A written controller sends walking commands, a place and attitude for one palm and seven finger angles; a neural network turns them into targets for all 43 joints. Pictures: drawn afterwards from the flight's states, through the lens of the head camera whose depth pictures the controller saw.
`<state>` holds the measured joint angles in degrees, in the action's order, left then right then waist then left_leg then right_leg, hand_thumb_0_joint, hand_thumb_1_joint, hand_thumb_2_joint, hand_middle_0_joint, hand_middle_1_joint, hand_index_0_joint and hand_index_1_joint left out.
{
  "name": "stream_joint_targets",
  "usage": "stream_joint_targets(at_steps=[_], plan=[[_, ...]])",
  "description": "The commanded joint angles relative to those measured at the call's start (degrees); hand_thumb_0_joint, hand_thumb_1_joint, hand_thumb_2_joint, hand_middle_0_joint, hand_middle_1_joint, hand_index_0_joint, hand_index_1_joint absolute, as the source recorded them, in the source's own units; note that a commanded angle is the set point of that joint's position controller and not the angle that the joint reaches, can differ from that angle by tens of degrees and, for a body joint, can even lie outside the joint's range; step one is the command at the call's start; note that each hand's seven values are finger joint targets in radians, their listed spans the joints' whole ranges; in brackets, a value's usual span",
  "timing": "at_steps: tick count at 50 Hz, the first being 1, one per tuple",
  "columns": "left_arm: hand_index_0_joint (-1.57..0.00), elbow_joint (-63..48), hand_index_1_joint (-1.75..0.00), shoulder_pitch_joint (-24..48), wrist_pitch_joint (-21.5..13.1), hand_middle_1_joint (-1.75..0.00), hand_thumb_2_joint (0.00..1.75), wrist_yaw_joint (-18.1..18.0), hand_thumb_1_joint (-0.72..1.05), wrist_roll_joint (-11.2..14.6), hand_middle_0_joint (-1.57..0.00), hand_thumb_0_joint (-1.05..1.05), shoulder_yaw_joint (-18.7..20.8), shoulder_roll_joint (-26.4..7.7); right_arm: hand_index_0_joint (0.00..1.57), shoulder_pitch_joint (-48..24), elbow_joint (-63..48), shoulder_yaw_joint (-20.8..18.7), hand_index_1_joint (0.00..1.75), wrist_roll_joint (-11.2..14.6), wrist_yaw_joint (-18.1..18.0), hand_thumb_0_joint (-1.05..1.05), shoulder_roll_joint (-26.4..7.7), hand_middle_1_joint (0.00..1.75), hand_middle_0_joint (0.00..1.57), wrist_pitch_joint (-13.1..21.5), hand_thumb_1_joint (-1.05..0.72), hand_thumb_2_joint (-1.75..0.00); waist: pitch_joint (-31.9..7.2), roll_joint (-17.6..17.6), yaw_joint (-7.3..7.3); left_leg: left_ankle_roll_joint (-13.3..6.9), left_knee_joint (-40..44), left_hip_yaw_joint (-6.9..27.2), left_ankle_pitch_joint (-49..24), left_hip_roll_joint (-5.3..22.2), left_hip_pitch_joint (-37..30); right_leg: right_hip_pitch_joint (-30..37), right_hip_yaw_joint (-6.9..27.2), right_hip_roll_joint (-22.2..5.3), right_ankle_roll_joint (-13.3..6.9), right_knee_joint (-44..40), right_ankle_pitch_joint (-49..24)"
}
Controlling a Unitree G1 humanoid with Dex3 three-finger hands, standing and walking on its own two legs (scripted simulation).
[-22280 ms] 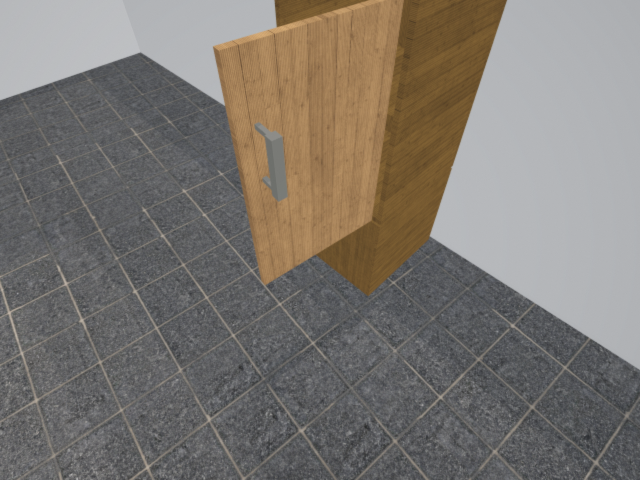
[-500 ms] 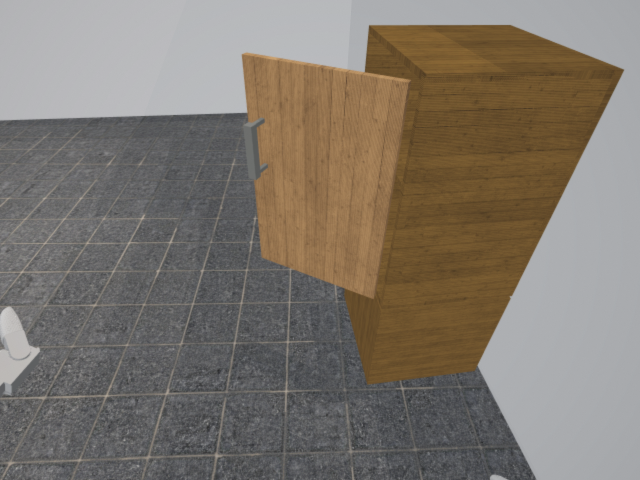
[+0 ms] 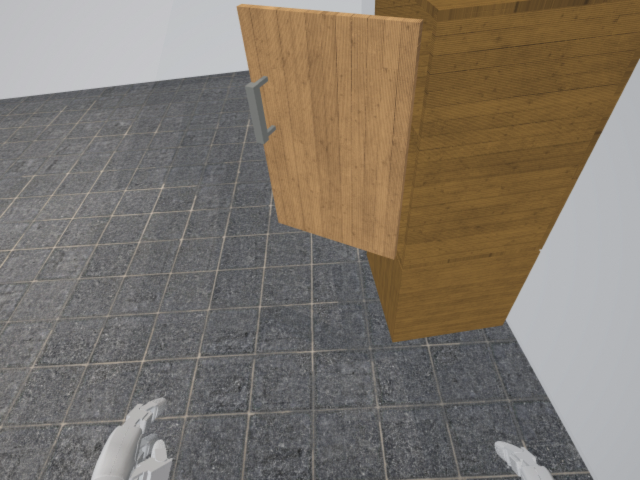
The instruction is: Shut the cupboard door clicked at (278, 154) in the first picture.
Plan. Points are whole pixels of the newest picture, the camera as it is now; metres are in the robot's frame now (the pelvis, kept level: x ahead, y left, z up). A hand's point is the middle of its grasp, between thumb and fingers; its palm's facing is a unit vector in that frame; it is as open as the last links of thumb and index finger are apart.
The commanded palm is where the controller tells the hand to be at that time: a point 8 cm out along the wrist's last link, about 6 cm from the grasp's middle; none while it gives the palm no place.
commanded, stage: let the arm hang, fingers relaxed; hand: left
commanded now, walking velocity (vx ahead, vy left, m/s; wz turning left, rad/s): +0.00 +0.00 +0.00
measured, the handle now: (262, 110) +0.85 +0.17 +0.06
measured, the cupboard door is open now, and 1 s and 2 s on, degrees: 55 55 55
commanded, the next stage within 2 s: look to check the result in 0.90 s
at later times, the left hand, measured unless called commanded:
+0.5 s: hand out of the picture -0.07 +0.19 -0.15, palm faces +0.05 -0.96 -0.26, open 7.3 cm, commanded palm none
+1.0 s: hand out of the picture -0.01 +0.13 -0.16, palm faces +0.04 -0.99 -0.14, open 7.3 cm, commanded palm none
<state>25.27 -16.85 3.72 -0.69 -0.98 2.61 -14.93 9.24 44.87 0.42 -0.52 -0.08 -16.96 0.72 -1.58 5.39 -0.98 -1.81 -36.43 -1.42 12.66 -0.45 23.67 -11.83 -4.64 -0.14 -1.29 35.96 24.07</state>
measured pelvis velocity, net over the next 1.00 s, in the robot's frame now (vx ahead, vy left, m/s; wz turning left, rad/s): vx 0.02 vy -0.01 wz -0.01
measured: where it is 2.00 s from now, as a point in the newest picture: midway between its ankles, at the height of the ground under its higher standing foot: outside the picture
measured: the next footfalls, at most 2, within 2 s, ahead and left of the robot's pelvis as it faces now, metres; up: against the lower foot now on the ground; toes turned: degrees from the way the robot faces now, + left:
none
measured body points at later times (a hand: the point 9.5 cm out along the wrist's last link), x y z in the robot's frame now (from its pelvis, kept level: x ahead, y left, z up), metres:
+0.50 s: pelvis +0.00 +0.00 +0.02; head +0.00 -0.01 +0.47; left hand -0.07 +0.24 -0.13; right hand +0.01 -0.23 -0.15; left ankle +0.07 +0.10 -0.72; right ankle -0.05 -0.10 -0.72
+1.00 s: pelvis +0.02 -0.01 +0.02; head +0.02 -0.01 +0.47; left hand -0.01 +0.18 -0.15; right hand -0.02 -0.22 -0.15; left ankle +0.07 +0.10 -0.72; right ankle -0.05 -0.10 -0.72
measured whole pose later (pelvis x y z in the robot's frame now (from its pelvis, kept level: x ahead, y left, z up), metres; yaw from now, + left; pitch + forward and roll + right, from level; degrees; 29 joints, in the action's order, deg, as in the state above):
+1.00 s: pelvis +0.02 -0.01 +0.02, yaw +0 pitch -2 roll +0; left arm 65.1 -19.2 -0.2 -2.3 -0.3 0.4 -5.5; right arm 18.4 65.5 0.5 -0.8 -2.3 -6.3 -1.1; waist 1.7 -0.2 -0.9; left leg -0.5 -25.6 -1.1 9.0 0.3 15.0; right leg -2.4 -4.6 1.2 -2.2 22.7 18.7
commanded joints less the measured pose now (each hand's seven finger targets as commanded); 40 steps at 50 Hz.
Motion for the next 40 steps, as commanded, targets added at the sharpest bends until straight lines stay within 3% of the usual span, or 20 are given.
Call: stream_joint_targets(at_steps=[1, 3, 5, 8, 10, 11, 14, 16, 19, 25, 28, 33, 40], plan=[[-0.2, 4.25, -0.3, 2.09, -2.09, -0.3, 0.9, -0.72, 0.9, -0.29, -0.2, 0.0, 0.15, -7.04, 0.2, 1.65, -3.39, -1.49, 0.3, -1.25, -0.83, 0.0, -3.52, 0.3, 0.2, -1.34, -0.9, -0.9, 3.74, -16.86, -0.46, 0.67, -3.5, 3.02, -4.4, 2.15, -8.48, -10.71, 8.45, -11.65, -6.74, -13.29, -12.73], [-0.2, 9.38, -0.3, 1.85, -2.09, -0.3, 0.9, -0.84, 0.9, -0.08, -0.2, 0.0, -0.32, -6.0, 0.2, 2.9, -0.97, -1.3, 0.3, -1.3, -0.7, 0.0, -2.32, 0.3, 0.2, -1.81, -0.9, -0.9, 4.55, -6.03, -0.86, 0.36, 0.65, 4.14, -8.33, 3.53, -10.83, -11.22, 7.62, -9.87, -5.38, -12.78, -6.59], [-0.2, 15.4, -0.3, -0.89, -2.34, -0.3, 0.9, -0.85, 0.9, 0.25, -0.2, 0.0, -0.6, -4.89, 0.2, 3.76, 1.44, -0.97, 0.3, -1.2, -0.8, 0.0, -2.21, 0.3, 0.2, -1.44, -0.9, -0.9, 4.66, 4.81, -0.06, -1.11, 8.08, 9.44, -8.67, 5.59, -7.69, -5.91, 5.99, -5.44, -2.73, -10.82, -3.72], [-0.2, 22.56, -0.3, -6.12, -2.57, -0.3, 0.9, -0.8, 0.9, 0.4, -0.2, 0.0, 0.63, -3.21, 0.2, 3.96, 3.85, -1.33, 0.3, -1.21, -1.55, 0.0, -1.54, 0.3, 0.2, -1.31, -0.9, -0.9, 1.81, 11.99, 2.07, -1.91, 14.44, 12.21, -1.1, 6.4, -2.93, 3.82, 4.45, -3.77, -2.01, -10.76, -5.32], [-0.2, 26.43, -0.3, -7.13, -2.84, -0.3, 0.9, -0.48, 0.9, 0.57, -0.2, 0.0, 0.22, -3.08, 0.2, 4.94, 5.69, -1.38, 0.3, -0.95, -1.81, 0.0, -1.2, 0.3, 0.2, -1.32, -0.9, -0.9, 0.38, 11.22, 2.14, -1.63, 15.79, 12.01, 1.27, 6.2, -3.97, 5.56, 4.65, -3.82, -2.28, -12.09, -6.31], [-0.2, 27.72, -0.3, -7.05, -2.93, -0.3, 0.9, -0.41, 0.9, 0.46, -0.2, 0.0, 0.13, -2.88, 0.2, 5.73, 6.14, -1.52, 0.3, -0.71, -2.02, 0.0, -1.32, 0.3, 0.2, -1.34, -0.9, -0.9, 0.84, 7.05, 2.0, -1.74, 15.95, 12.43, 0.39, 6.63, -4.96, 5.29, 4.49, -3.62, -2.29, -13.12, -6.57], [-0.2, 31.57, -0.3, -7.35, -3.34, -0.3, 0.9, -0.4, 0.9, 0.45, -0.2, 0.0, -0.44, -1.79, 0.2, 7.49, 8.71, -1.72, 0.3, -0.43, -2.26, 0.0, -1.01, 0.3, 0.2, -1.15, -0.9, -0.9, 0.0, 0.75, 1.34, -1.55, 15.85, 11.25, -1.33, 6.64, -8.2, 4.77, 4.88, -4.33, -2.32, -15.56, -7.68], [-0.2, 33.3, -0.3, -7.35, -3.67, -0.3, 0.9, -0.5, 0.9, 0.38, -0.2, 0.0, -0.63, -2.08, 0.2, 8.38, 9.98, -1.88, 0.3, -0.16, -2.31, 0.0, -1.43, 0.3, 0.2, -1.03, -0.9, -0.9, 1.12, -3.8, 1.07, -1.35, 14.98, 10.21, -4.09, 6.42, -10.06, 3.51, 5.14, -4.72, -2.52, -16.92, -8.48], [-0.2, 35.65, -0.3, -7.38, -3.71, -0.3, 0.9, -0.8, 0.9, 0.43, -0.2, 0.0, -1.08, -0.92, 0.2, 9.14, 12.34, -1.81, 0.3, -0.12, -2.31, 0.0, -0.5, 0.3, 0.2, -1.34, -0.9, -0.9, 4.7, -7.7, 0.37, -0.99, 15.06, 8.72, -2.67, 6.05, -11.63, -0.23, 5.32, -5.3, -2.52, -18.98, -5.73], [-0.2, 38.62, -0.3, -8.7, -3.55, -0.3, 0.9, -1.18, 0.9, 0.38, -0.2, 0.0, -1.59, 0.16, 0.2, 9.62, 15.76, -1.58, 0.3, -0.21, -2.15, 0.0, 1.08, 0.3, 0.2, -1.89, -0.9, -0.9, 9.74, -8.76, 0.28, -0.53, 16.0, 6.9, 0.58, 5.44, -12.0, -4.65, 5.96, -5.62, -2.35, -20.46, -1.32], [-0.2, 39.25, -0.3, -8.78, -3.53, -0.3, 0.9, -1.33, 0.9, 0.37, -0.2, 0.0, -1.67, 0.52, 0.2, 10.07, 16.82, -1.4, 0.3, -0.27, -2.08, 0.0, 2.11, 0.3, 0.2, -1.9, -0.9, -0.9, 10.89, -7.41, 0.29, -0.41, 16.09, 6.46, 0.09, 5.21, -11.86, -5.35, 6.36, -5.67, -2.3, -20.46, -0.87], [-0.2, 39.73, -0.3, -9.3, -3.5, -0.3, 0.9, -1.47, 0.9, 0.44, -0.2, 0.0, -1.67, 1.23, 0.2, 10.31, 17.54, -1.06, 0.3, -0.28, -2.14, 0.0, 3.59, 0.3, 0.2, -1.79, -0.9, -0.9, 11.33, -5.73, 0.73, -0.31, 16.31, 6.03, -0.89, 4.89, -10.48, -3.99, 6.31, -5.61, -2.02, -19.97, -2.58], [-0.2, 39.77, -0.3, -9.01, -3.94, -0.3, 0.9, -1.69, 0.9, 0.64, -0.2, 0.0, -1.44, 2.32, 0.2, 11.14, 18.32, -0.83, 0.3, -0.32, -2.43, 0.0, 4.83, 0.3, 0.2, -1.19, -0.9, -0.9, 8.16, -4.03, 0.94, -0.29, 14.7, 5.38, -7.55, 5.12, -11.15, -0.24, 6.15, -5.8, -1.91, -19.3, -9.33]])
